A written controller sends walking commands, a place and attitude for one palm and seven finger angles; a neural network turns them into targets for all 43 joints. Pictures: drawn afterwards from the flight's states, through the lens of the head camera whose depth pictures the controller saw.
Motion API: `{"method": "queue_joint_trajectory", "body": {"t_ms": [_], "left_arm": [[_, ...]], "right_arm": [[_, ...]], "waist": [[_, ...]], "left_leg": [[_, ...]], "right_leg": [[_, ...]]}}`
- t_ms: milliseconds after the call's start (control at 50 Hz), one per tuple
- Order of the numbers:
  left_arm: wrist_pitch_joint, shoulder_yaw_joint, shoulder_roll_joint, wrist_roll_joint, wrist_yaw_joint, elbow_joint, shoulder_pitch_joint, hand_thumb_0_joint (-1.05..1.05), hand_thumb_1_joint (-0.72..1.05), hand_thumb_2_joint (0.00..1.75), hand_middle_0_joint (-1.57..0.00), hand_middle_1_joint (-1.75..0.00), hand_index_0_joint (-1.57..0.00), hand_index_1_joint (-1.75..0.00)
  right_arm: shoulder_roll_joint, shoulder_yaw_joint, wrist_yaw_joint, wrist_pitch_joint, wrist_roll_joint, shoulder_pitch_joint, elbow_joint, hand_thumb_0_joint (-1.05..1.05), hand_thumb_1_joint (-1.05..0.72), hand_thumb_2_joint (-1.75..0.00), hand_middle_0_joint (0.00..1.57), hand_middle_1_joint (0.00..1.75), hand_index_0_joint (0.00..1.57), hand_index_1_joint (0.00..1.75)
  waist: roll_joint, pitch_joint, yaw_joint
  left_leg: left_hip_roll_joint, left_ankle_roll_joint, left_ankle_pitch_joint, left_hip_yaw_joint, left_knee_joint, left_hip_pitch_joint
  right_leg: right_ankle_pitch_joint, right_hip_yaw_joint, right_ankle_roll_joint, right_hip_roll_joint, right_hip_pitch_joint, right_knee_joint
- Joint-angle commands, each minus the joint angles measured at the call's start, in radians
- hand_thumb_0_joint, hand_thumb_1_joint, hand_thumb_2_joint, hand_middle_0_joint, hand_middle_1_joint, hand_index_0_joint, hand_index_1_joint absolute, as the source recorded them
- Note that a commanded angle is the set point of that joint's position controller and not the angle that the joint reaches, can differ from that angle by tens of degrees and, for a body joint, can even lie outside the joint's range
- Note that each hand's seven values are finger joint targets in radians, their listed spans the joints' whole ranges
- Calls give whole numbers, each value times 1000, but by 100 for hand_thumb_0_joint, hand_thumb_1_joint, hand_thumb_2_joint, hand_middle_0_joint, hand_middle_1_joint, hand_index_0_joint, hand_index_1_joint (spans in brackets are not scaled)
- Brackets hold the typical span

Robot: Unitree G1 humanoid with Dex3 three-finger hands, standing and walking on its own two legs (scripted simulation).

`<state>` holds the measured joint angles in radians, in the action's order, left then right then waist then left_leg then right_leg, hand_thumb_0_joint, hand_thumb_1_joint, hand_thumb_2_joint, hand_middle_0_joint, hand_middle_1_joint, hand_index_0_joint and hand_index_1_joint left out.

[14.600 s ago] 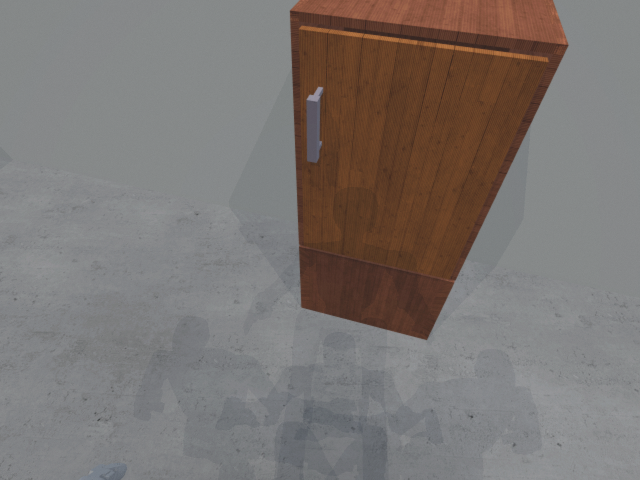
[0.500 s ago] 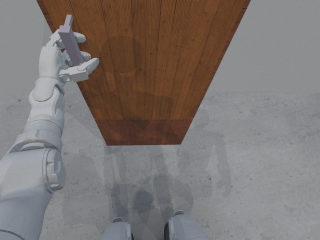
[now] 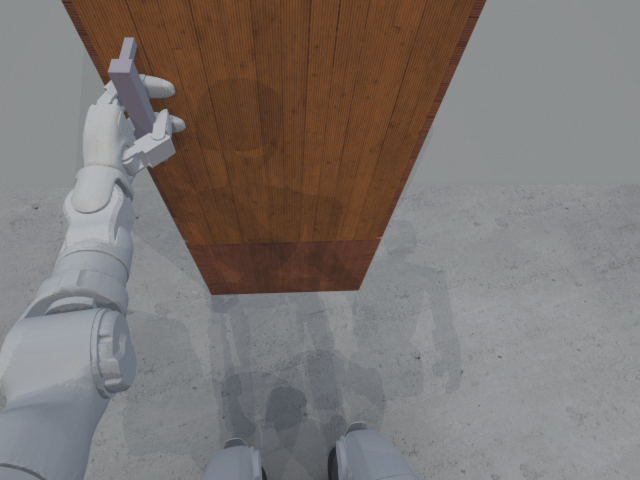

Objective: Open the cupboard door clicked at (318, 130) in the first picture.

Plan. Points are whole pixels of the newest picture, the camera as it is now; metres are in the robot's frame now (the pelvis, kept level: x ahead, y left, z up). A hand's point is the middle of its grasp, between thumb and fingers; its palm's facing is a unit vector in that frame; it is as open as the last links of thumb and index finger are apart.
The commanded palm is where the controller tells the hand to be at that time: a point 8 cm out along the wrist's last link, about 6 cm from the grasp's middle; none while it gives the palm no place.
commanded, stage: pull the door open along its arc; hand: left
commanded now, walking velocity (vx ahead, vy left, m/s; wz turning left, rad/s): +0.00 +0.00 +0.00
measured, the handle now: (145, 104) +0.56 +0.16 +0.10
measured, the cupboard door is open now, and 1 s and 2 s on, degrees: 1 42 38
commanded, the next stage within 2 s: open thumb and fingers to let go in 0.88 s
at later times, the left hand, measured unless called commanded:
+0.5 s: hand (200, 232) +0.38 +0.10 +0.09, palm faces +0.31 -0.95 +0.03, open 5.5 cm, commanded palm +0.33 +0.13 +0.09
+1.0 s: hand (280, 328) +0.27 +0.02 +0.09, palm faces +0.25 -0.97 -0.03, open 5.9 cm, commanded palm +0.23 +0.07 +0.09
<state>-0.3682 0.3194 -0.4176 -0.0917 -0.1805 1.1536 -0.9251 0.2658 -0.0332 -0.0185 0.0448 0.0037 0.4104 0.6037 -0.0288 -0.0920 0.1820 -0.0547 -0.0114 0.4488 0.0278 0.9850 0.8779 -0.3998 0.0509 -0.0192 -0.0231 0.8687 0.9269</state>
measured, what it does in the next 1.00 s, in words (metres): stands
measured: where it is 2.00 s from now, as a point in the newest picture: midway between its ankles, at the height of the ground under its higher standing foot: outside the picture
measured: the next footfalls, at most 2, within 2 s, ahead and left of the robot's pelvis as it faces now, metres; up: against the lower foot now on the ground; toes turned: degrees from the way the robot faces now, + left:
none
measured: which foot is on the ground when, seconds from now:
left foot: down 0.00-1.00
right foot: down 0.00-1.00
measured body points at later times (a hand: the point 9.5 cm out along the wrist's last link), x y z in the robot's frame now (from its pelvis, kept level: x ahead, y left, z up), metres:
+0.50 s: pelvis +0.02 +0.00 +0.02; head +0.07 -0.01 +0.47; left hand +0.36 +0.15 +0.09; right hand +0.17 -0.23 -0.09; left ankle +0.01 +0.11 -0.68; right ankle +0.02 -0.11 -0.68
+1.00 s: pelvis +0.02 -0.04 +0.02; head +0.03 -0.07 +0.47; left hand +0.25 +0.07 +0.10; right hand +0.21 -0.25 -0.07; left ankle +0.01 +0.11 -0.68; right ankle +0.02 -0.11 -0.68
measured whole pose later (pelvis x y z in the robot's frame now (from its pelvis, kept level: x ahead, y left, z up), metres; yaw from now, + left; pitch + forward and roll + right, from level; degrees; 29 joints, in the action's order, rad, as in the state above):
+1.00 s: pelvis +0.02 -0.04 +0.02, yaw +4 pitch +5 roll +1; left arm -0.15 -0.33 0.03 0.06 0.48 -0.06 0.29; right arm 0.18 -0.02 -0.04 0.00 0.05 0.21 0.51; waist -0.05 -0.10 0.04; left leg -0.04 0.04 0.43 -0.02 0.82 0.48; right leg -0.45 0.10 -0.07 -0.02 0.49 0.84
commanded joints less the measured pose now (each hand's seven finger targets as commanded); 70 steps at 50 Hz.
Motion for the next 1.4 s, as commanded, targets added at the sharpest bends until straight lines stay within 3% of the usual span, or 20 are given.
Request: {"method": "queue_joint_trajectory", "body": {"t_ms": [0, 60, 120, 220, 240, 260, 300, 380, 400, 460, 480, 600, 700, 860, 940, 960, 1040, 1080, 1220, 1380], "left_arm": [[-75, 20, -172, -36, -9, -283, -289, 0, 90, 90, -40, -135, -40, -135], [-63, -11, -111, -56, -11, -351, -159, 0, 90, 90, -40, -135, -40, -135], [-60, -41, -53, -76, -8, -485, -5, 0, 90, 90, -40, -135, -40, -135], [-46, -113, 51, -95, 19, -727, 263, 0, 90, 90, -40, -135, -40, -135], [-33, 13, 100, -172, 169, -793, 247, 0, 90, 90, -40, -135, -40, -135], [-20, -83, 180, -136, 244, -825, 304, 0, 90, 90, -40, -135, -40, -135], [-11, -101, 204, -72, 374, -902, 359, 0, 90, 90, -40, -135, -40, -135], [18, -253, 327, 95, 566, -1011, 424, 0, 90, 90, -40, -135, -40, -135], [26, -285, 366, 115, 602, -1050, 453, 0, 90, 90, -40, -135, -40, -135], [62, -401, 467, 148, 649, -1106, 514, 0, 90, 90, -40, -135, -40, -135], [72, -418, 485, 147, 662, -1118, 521, 0, 90, 90, -40, -135, -40, -135], [105, -547, 574, 186, 705, -1260, 687, 0, 90, 90, -40, -135, -40, -135], [118, -622, 608, 219, 712, -1328, 830, 0, 90, 90, -40, -135, -40, -135], [148, -658, 619, 164, 678, -1515, 1200, 0, 90, 90, -40, -135, -40, -135], [149, -609, 588, 161, 707, -1475, 1073, 0, 90, 90, -40, -135, -40, -135], [143, -585, 568, 164, 721, -1440, 974, 0, 90, 90, -40, -135, -40, -135], [128, -583, 580, 166, 723, -1396, 994, 0, 62, 78, -38, -132, -38, -132], [119, -576, 564, 166, 709, -1389, 1001, 0, 48, 72, -37, -130, -37, -130], [97, -590, 557, 174, 678, -1357, 916, 0, -1, 51, -33, -125, -33, -125], [107, -580, 557, 170, 675, -1296, 850, 0, -50, 30, -30, -120, -30, -120]], "right_arm": [[164, 69, 8, -17, -3, 125, -87, 0, -90, -90, 20, 30, 20, 30], [155, 75, 4, -13, -13, 99, -110, 0, -90, -90, 20, 30, 20, 30], [145, 82, -2, -19, -22, 68, -136, 0, -90, -90, 20, 30, 20, 30], [125, 88, -12, -33, -31, 14, -166, 0, -90, -90, 20, 30, 20, 30], [93, 84, -13, -46, -23, -25, -164, 0, -90, -90, 20, 30, 20, 30], [92, 83, -21, -58, -18, -37, -165, 0, -90, -90, 20, 30, 20, 30], [88, 84, -29, -73, 1, -51, -159, 0, -90, -90, 20, 30, 20, 30], [69, 88, -43, -71, 38, -77, -158, 0, -90, -90, 20, 30, 20, 30], [61, 90, -44, -69, 41, -98, -163, 0, -90, -90, 20, 30, 20, 30], [53, 87, -36, -61, 45, -143, -176, 0, -90, -90, 20, 30, 20, 30], [52, 86, -28, -59, 46, -151, -181, 0, -90, -90, 20, 30, 20, 30], [22, 73, -13, -53, 49, -228, -207, 0, -90, -90, 20, 30, 20, 30], [4, 64, -10, -57, 51, -265, -226, 0, -90, -90, 20, 30, 20, 30], [-18, 44, -17, -85, 37, -306, -269, 0, -90, -90, 20, 30, 20, 30], [-14, 38, -7, -95, 46, -319, -250, 0, -90, -90, 20, 30, 20, 30], [-13, 35, -1, -98, 49, -324, -231, 0, -90, -90, 20, 30, 20, 30], [-17, 42, 5, -114, 53, -321, -223, 0, -90, -90, 20, 30, 20, 30], [-14, 47, 7, -115, 50, -314, -221, 0, -90, -90, 20, 30, 20, 30], [-4, 49, 9, -114, 49, -306, -210, 0, -90, -90, 20, 30, 20, 30], [0, 50, 21, -102, 46, -315, -211, 0, -90, -90, 20, 30, 20, 30]], "waist": [[-51, -509, -54], [-6, -473, -71], [-19, -482, -103], [-12, -428, -130], [14, -388, -203], [1, -365, -172], [23, -354, -172], [9, -350, -157], [4, -367, -164], [42, -340, -150], [97, -325, -141], [66, -275, -154], [72, -236, -159], [83, -212, -189], [98, -135, -175], [121, -107, -157], [126, -161, -179], [158, -166, -178], [137, -151, -155], [148, -151, -163]], "left_leg": [[55, -15, -356, -29, -121, -303], [56, -17, -349, -12, -141, -290], [56, -15, -391, -1, -161, -331], [46, -15, -492, 3, -185, -399], [46, 2, -474, 3, -203, -349], [46, 8, -450, 4, -207, -367], [46, 8, -455, -1, -205, -371], [43, 9, -468, -7, -193, -401], [41, 11, -467, -6, -196, -417], [40, 10, -424, -9, -205, -434], [39, 7, -412, -15, -209, -431], [46, 4, -367, -14, -223, -448], [53, -1, -328, -20, -219, -442], [73, 3, -299, -18, -217, -435], [82, 6, -227, -28, -199, -407], [83, 4, -199, -32, -190, -398], [88, 4, -197, -32, -190, -397], [86, 3, -205, -36, -192, -392], [82, -2, -173, -38, -191, -378], [82, -7, -147, -39, -201, -376]], "right_leg": [[390, -26, -1, -30, -325, -107], [412, -25, 0, -30, -369, -125], [456, -22, -4, -27, -411, -131], [520, -11, -1, -23, -431, -140], [473, 13, 3, -26, -432, -150], [444, 16, 6, -27, -423, -150], [440, 21, 5, -19, -420, -143], [433, 17, 1, -3, -405, -132], [431, 15, -2, 1, -417, -136], [413, 14, -6, 6, -429, -154], [411, 17, -3, 7, -441, -166], [400, 5, -8, 21, -472, -193], [379, -5, -9, 29, -479, -211], [458, -35, 7, 51, -559, -250], [327, -60, 13, 58, -486, -283], [268, -72, 17, 63, -451, -300], [257, -100, 22, 75, -473, -308], [288, -115, 26, 82, -496, -315], [227, -122, 27, 91, -459, -315], [118, -115, 16, 85, -441, -329]]}}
